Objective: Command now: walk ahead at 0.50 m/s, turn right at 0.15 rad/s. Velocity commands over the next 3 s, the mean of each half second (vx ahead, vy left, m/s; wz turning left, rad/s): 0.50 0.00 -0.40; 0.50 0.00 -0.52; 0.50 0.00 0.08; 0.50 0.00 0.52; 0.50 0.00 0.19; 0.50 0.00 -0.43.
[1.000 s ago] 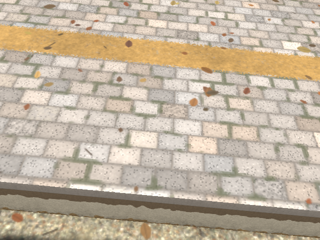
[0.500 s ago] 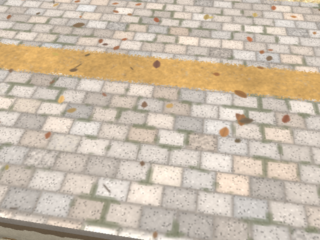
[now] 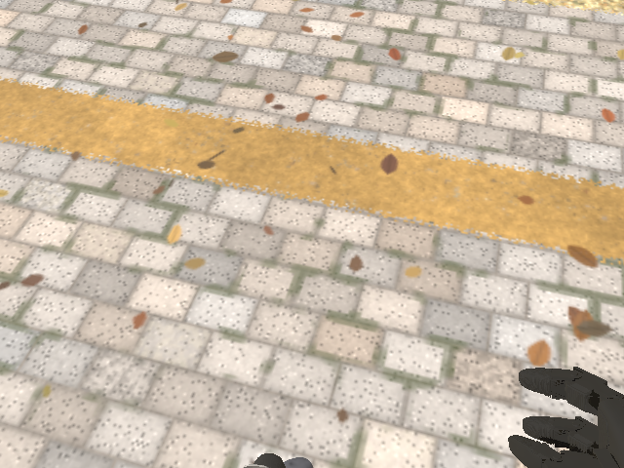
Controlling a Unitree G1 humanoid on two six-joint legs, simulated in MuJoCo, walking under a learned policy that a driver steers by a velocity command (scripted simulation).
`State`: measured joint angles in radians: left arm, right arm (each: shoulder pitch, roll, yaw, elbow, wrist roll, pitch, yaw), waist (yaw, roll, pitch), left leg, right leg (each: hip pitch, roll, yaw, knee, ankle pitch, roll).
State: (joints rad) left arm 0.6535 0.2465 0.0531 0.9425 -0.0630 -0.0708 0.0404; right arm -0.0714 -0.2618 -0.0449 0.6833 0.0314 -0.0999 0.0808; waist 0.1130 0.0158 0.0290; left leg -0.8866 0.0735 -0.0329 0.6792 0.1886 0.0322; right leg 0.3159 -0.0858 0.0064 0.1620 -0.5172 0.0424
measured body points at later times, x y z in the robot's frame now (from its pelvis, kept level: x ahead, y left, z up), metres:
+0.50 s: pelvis +0.33 +0.06 +0.05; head +0.34 +0.05 +0.50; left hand +0.54 +0.28 -0.05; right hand +0.29 -0.19 -0.10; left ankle +0.30 +0.17 -0.70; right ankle +0.47 -0.10 -0.58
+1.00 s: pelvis +0.61 -0.07 +0.05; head +0.62 -0.10 +0.50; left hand +0.78 +0.14 -0.06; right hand +0.68 -0.39 -0.04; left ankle +0.84 +0.01 -0.63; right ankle +0.54 -0.12 -0.70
